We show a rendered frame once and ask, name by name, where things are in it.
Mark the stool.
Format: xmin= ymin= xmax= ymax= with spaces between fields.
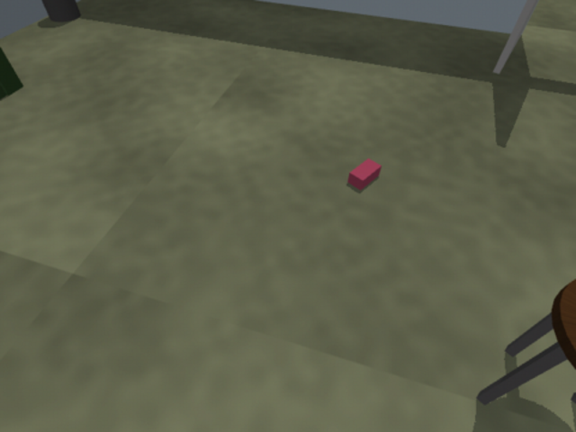
xmin=476 ymin=279 xmax=576 ymax=405

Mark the armchair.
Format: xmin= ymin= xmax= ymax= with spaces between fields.
xmin=0 ymin=47 xmax=23 ymax=99

